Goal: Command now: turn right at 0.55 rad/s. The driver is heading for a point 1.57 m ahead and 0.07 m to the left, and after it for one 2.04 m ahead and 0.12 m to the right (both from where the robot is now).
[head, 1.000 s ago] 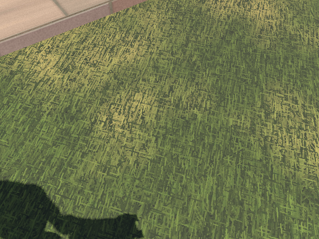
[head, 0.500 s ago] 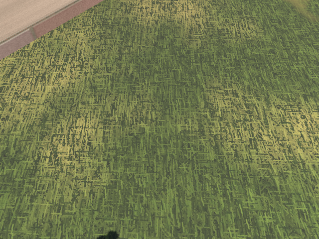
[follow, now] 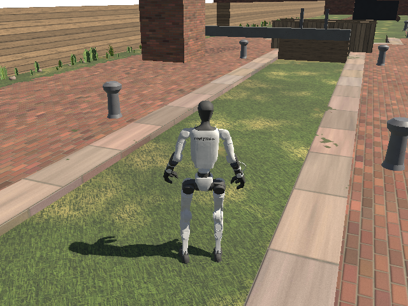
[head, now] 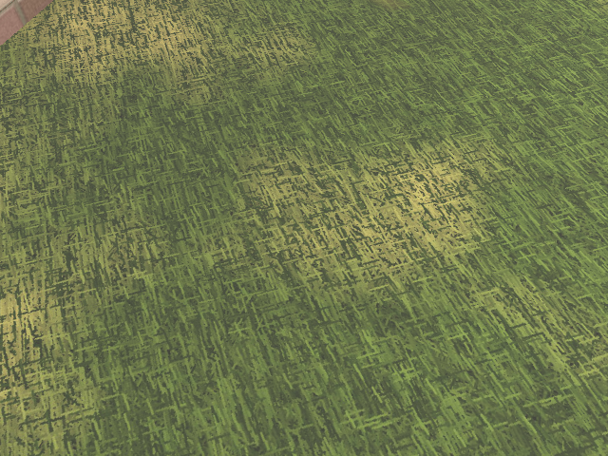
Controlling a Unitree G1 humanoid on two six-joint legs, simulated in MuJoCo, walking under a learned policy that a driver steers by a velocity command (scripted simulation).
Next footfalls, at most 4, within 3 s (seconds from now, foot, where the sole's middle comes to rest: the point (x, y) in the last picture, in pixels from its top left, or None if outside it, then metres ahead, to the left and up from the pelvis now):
0.40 left None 0.06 0.12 -0.77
1.24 left None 0.45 0.08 -0.77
1.80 right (398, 334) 0.72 -0.18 -0.77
2.32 left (303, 233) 1.03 0.04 -0.77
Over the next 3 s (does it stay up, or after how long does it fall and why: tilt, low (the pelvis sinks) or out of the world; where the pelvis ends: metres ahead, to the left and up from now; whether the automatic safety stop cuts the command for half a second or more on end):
stays up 1.22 -0.12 0.01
